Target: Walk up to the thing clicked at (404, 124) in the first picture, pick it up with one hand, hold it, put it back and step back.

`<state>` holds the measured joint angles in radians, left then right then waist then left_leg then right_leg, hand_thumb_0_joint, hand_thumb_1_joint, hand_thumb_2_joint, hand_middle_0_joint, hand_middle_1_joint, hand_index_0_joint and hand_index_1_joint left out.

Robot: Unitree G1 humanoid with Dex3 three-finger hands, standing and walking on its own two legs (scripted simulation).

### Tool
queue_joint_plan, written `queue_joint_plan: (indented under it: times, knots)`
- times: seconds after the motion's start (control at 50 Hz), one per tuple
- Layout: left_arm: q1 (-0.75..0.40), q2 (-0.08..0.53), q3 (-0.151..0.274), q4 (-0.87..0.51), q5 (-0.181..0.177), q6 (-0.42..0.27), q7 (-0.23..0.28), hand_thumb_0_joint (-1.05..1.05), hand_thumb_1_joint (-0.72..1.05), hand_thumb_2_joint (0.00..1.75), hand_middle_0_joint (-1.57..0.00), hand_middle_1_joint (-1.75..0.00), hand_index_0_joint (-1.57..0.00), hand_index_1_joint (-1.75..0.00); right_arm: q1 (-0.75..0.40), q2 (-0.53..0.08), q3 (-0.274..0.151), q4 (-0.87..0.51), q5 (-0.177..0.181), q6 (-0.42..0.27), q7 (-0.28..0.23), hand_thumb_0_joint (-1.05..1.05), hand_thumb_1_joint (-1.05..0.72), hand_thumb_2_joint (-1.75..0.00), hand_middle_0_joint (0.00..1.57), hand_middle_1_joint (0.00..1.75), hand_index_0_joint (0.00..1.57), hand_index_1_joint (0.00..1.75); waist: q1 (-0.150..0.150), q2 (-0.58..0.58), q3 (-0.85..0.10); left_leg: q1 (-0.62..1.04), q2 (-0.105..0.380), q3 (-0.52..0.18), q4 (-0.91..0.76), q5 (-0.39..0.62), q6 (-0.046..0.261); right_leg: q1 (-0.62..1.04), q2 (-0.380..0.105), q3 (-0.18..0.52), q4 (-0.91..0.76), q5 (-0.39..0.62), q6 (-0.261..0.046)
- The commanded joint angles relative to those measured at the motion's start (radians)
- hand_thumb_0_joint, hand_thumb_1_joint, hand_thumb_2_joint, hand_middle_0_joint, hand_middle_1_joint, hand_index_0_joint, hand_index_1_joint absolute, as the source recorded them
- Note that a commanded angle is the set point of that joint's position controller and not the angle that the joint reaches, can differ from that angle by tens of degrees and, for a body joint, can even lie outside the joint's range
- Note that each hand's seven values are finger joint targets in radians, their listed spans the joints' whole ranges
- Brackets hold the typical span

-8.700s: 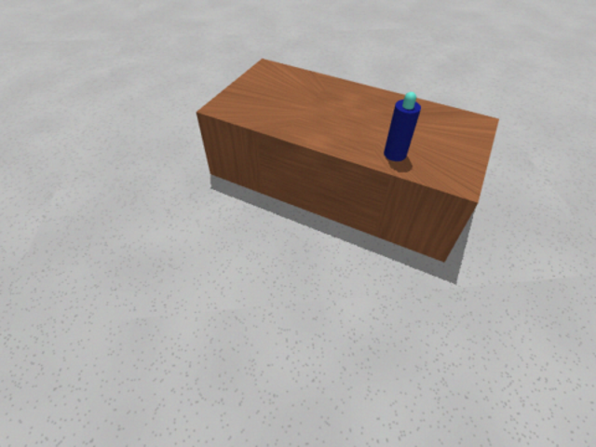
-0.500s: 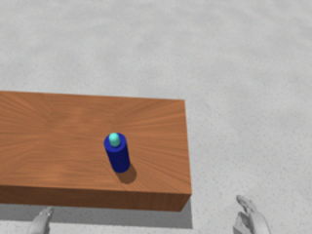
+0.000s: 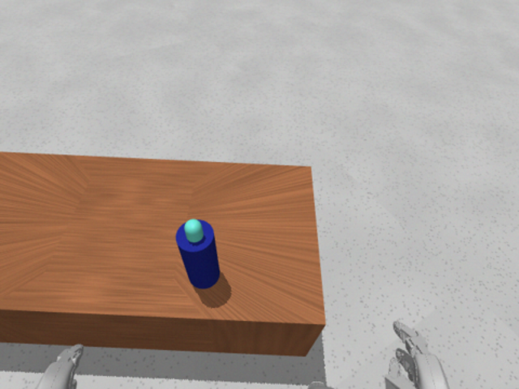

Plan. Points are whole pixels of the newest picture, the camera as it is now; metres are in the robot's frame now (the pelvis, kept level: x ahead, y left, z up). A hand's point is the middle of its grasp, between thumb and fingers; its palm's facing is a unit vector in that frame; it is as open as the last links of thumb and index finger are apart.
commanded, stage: go down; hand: left
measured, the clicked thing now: (198, 251) +0.47 +0.15 -0.24
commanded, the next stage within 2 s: none
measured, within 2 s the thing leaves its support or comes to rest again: neither
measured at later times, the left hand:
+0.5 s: hand (74, 301) +0.27 +0.29 -0.03, palm faces +0.18 -0.95 -0.25, open 17.5 cm
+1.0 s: hand (63, 274) +0.31 +0.32 -0.01, palm faces +0.17 -0.97 -0.17, open 17.6 cm
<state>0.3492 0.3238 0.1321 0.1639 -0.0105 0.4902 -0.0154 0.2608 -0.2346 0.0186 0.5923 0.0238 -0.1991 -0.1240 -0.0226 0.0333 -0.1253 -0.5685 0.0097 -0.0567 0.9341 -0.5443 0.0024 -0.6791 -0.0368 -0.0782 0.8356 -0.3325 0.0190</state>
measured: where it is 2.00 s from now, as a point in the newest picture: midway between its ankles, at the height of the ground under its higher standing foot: outside the picture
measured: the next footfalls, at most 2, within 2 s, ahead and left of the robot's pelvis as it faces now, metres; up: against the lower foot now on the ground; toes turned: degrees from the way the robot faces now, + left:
none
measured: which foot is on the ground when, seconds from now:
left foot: down 0.00-1.00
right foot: down 0.00-1.00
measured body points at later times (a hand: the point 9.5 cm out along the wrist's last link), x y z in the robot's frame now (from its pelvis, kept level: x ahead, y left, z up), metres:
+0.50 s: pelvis -0.02 -0.01 +0.00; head +0.02 +0.01 +0.44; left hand +0.26 +0.34 -0.01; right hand +0.11 -0.27 -0.08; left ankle -0.05 +0.11 -0.69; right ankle +0.05 -0.14 -0.69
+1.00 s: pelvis -0.03 +0.00 -0.01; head +0.04 +0.02 +0.44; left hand +0.30 +0.37 +0.00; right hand +0.06 -0.28 -0.10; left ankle -0.05 +0.11 -0.69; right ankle +0.05 -0.14 -0.69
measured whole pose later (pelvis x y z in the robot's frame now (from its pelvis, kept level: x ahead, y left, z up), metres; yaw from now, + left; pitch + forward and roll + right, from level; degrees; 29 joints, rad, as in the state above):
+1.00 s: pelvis -0.03 +0.00 -0.01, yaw -1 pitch +12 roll -2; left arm -0.33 0.59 0.44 0.84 -0.06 0.05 -0.33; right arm 0.34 -0.27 0.03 0.72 0.00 -0.27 -0.13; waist -0.05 -0.01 -0.08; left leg -0.67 0.01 -0.05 0.97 -0.51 0.00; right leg -0.77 -0.03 -0.07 0.85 -0.29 0.01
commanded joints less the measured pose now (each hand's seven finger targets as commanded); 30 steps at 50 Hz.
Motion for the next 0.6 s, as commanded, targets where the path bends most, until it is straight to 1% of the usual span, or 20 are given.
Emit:
queue_joint_plan:
  times: [0.0,0.06,0.12,0.16,0.18,0.22,0.24,0.28,0.3,0.32,0.34,0.36,0.38,0.4,0.42,0.44,0.5,0.52,0.54,0.58]
  knots:
    - [0.009,0.193,0.112,-0.204,0.004,-0.018,0.011,0.0,-0.61,0.06,-0.09,-0.07,-0.08,-0.07,-0.051,-0.138,-0.045,-0.157,0.001,-0.069,-0.028,0.0,-0.87,-0.89,0.2,0.3,0.2,0.3,0.009,0.045,-0.131,-0.067,-0.012,-0.014,-0.159,0.323,-0.016,0.202,0.021,0.011,-0.058,0.143,-0.034]
    - [-0.002,0.197,0.107,-0.224,0.001,-0.014,0.004,0.0,-0.61,0.06,-0.09,-0.07,-0.08,-0.07,-0.049,-0.15,-0.052,-0.154,0.001,-0.082,-0.039,0.0,-0.87,-0.89,0.2,0.3,0.2,0.3,-0.003,0.04,-0.123,-0.084,-0.012,-0.02,-0.155,0.289,-0.014,0.182,0.02,0.011,-0.053,0.115,-0.033]
    - [-0.171,0.249,0.143,-0.235,-0.006,-0.032,0.003,0.0,-0.61,0.07,-0.09,-0.07,-0.08,-0.08,-0.044,-0.155,-0.05,-0.146,0.001,-0.099,-0.055,0.0,-0.86,-0.89,0.2,0.3,0.2,0.3,-0.031,0.031,-0.129,-0.095,-0.016,-0.01,-0.125,0.26,-0.004,0.155,0.015,0.018,-0.059,0.101,-0.026]
    - [-0.269,0.267,0.151,-0.209,-0.011,-0.046,-0.002,0.0,-0.61,0.06,-0.08,-0.05,-0.07,-0.06,-0.052,-0.154,-0.041,-0.139,0.001,-0.118,-0.066,0.0,-0.86,-0.89,0.2,0.3,0.2,0.3,-0.043,0.033,-0.095,-0.124,-0.021,-0.007,-0.124,0.163,0.004,0.116,0.011,0.027,-0.072,0.026,-0.021]
    - [-0.3,0.277,0.164,-0.194,-0.017,-0.059,-0.006,0.0,-0.61,0.05,-0.08,-0.05,-0.07,-0.06,-0.039,-0.153,-0.039,-0.126,0.001,-0.126,-0.071,0.0,-0.87,-0.89,0.2,0.3,0.2,0.3,-0.047,0.029,-0.11,-0.12,-0.018,-0.013,-0.126,0.158,0.004,0.123,0.01,0.026,-0.068,0.024,-0.022]
    - [-0.361,0.317,0.191,-0.163,-0.029,-0.079,-0.018,0.0,-0.59,0.07,-0.08,-0.05,-0.07,-0.06,-0.029,-0.164,-0.037,-0.108,0.004,-0.138,-0.079,0.0,-0.87,-0.89,0.2,0.3,0.2,0.3,-0.048,0.039,-0.139,-0.104,-0.023,-0.003,-0.127,0.138,0.006,0.136,0.006,0.036,-0.075,0.013,-0.021]
    - [-0.456,0.377,0.222,-0.255,-0.036,-0.102,-0.023,0.0,-0.6,0.06,-0.08,-0.05,-0.07,-0.06,-0.021,-0.164,-0.035,-0.097,0.005,-0.142,-0.082,0.0,-0.86,-0.89,0.2,0.3,0.2,0.3,-0.036,0.062,-0.163,-0.089,-0.024,-0.003,-0.13,0.144,0.005,0.154,0.005,0.037,-0.077,0.021,-0.02]
    - [-0.465,0.369,0.215,-0.209,-0.044,-0.112,-0.043,0.0,-0.59,0.04,-0.08,-0.04,-0.07,-0.05,-0.018,-0.167,-0.032,-0.079,0.001,-0.152,-0.086,0.0,-0.87,-0.89,0.2,0.3,0.2,0.3,-0.031,0.087,-0.18,-0.062,-0.027,-0.002,-0.141,0.171,0.0,0.179,0.006,0.035,-0.075,0.048,-0.023]
    - [-0.41,0.395,0.248,-0.084,-0.041,-0.101,-0.051,0.0,-0.59,0.05,-0.09,-0.04,-0.07,-0.05,-0.012,-0.176,-0.031,-0.057,0.001,-0.151,-0.087,0.0,-0.87,-0.89,0.2,0.3,0.2,0.3,-0.025,0.077,-0.163,-0.064,-0.027,-0.004,-0.148,0.179,-0.001,0.19,0.006,0.033,-0.079,0.049,-0.026]
    - [-0.472,0.394,0.239,-0.093,-0.044,-0.103,-0.064,0.0,-0.57,0.05,-0.08,-0.04,-0.07,-0.05,-0.017,-0.171,-0.029,-0.051,0.0,-0.149,-0.087,0.0,-0.87,-0.89,0.2,0.3,0.2,0.3,-0.019,0.083,-0.154,-0.075,-0.03,-0.004,-0.155,0.173,-0.001,0.193,0.007,0.033,-0.09,0.047,-0.026]
    - [-0.479,0.387,0.248,0.015,-0.048,-0.1,-0.075,0.0,-0.56,0.05,-0.08,-0.03,-0.07,-0.04,-0.014,-0.175,-0.029,-0.037,-0.001,-0.15,-0.086,0.0,-0.87,-0.89,0.2,0.3,0.2,0.3,-0.028,0.07,-0.16,-0.072,-0.03,-0.001,-0.154,0.196,0.0,0.204,0.009,0.032,-0.09,0.065,-0.027]
    - [-0.541,0.41,0.265,0.003,-0.057,-0.108,-0.09,0.0,-0.56,0.05,-0.08,-0.03,-0.07,-0.04,-0.013,-0.176,-0.03,-0.03,0.002,-0.147,-0.085,0.0,-0.87,-0.89,0.2,0.3,0.2,0.3,-0.016,0.086,-0.167,-0.077,-0.028,-0.003,-0.155,0.221,-0.002,0.207,0.011,0.026,-0.087,0.086,-0.029]
    - [-0.522,0.392,0.259,0.12,-0.057,-0.105,-0.107,0.0,-0.56,0.05,-0.09,-0.04,-0.07,-0.05,-0.009,-0.181,-0.029,-0.02,0.0,-0.146,-0.081,0.0,-0.87,-0.89,0.2,0.3,0.2,0.3,-0.025,0.072,-0.151,-0.092,-0.025,-0.008,-0.155,0.236,-0.004,0.197,0.014,0.021,-0.081,0.092,-0.032]
    - [-0.534,0.406,0.274,0.117,-0.062,-0.111,-0.124,0.0,-0.56,0.05,-0.09,-0.04,-0.07,-0.05,-0.005,-0.178,-0.03,-0.023,0.001,-0.144,-0.079,0.0,-0.88,-0.89,0.2,0.3,0.2,0.3,-0.011,0.063,-0.16,-0.113,-0.027,-0.006,-0.149,0.241,-0.001,0.209,0.014,0.017,-0.084,0.095,-0.03]
    - [-0.543,0.404,0.271,0.183,-0.062,-0.115,-0.143,0.0,-0.56,0.05,-0.08,-0.04,-0.07,-0.05,0.004,-0.182,-0.031,-0.025,0.004,-0.144,-0.076,0.0,-0.88,-0.89,0.2,0.3,0.2,0.3,-0.017,0.046,-0.15,-0.122,-0.025,-0.006,-0.149,0.26,-0.001,0.205,0.017,0.014,-0.081,0.108,-0.033]
    - [-0.539,0.41,0.279,0.223,-0.067,-0.125,-0.165,0.0,-0.58,0.04,-0.09,-0.03,-0.07,-0.04,0.018,-0.188,-0.036,-0.017,0.004,-0.142,-0.07,0.0,-0.88,-0.89,0.2,0.3,0.2,0.3,-0.006,0.046,-0.162,-0.115,-0.024,-0.004,-0.154,0.288,-0.004,0.221,0.019,0.011,-0.078,0.125,-0.035]
    - [-0.632,0.431,0.275,0.263,-0.071,-0.173,-0.228,0.0,-0.6,0.03,-0.09,-0.04,-0.07,-0.05,0.042,-0.194,-0.044,-0.012,0.004,-0.142,-0.059,0.0,-0.89,-0.9,0.2,0.3,0.2,0.3,-0.012,0.044,-0.186,-0.099,-0.022,0.002,-0.156,0.336,-0.005,0.234,0.022,0.013,-0.078,0.161,-0.037]
    - [-0.657,0.466,0.301,0.269,-0.073,-0.194,-0.242,0.0,-0.61,0.02,-0.09,-0.04,-0.08,-0.04,0.052,-0.198,-0.049,-0.007,0.004,-0.141,-0.054,0.0,-0.9,-0.9,0.2,0.3,0.2,0.3,-0.007,0.056,-0.207,-0.089,-0.021,0.005,-0.156,0.352,-0.007,0.234,0.022,0.018,-0.074,0.171,-0.039]
    - [-0.675,0.474,0.302,0.277,-0.07,-0.215,-0.255,0.0,-0.61,0.02,-0.09,-0.03,-0.08,-0.04,0.056,-0.197,-0.049,-0.005,0.003,-0.139,-0.051,0.0,-0.9,-0.9,0.2,0.3,0.2,0.3,-0.009,0.075,-0.212,-0.068,-0.015,-0.001,-0.164,0.382,-0.011,0.227,0.027,0.013,-0.065,0.191,-0.041]
    - [-0.709,0.476,0.301,0.313,-0.061,-0.258,-0.272,0.0,-0.61,0.02,-0.09,-0.03,-0.08,-0.04,0.064,-0.2,-0.052,-0.009,0.0,-0.138,-0.045,0.0,-0.9,-0.9,0.2,0.3,0.2,0.3,-0.009,0.056,-0.198,-0.071,-0.011,-0.005,-0.17,0.344,-0.008,0.2,0.029,0.013,-0.068,0.157,-0.039]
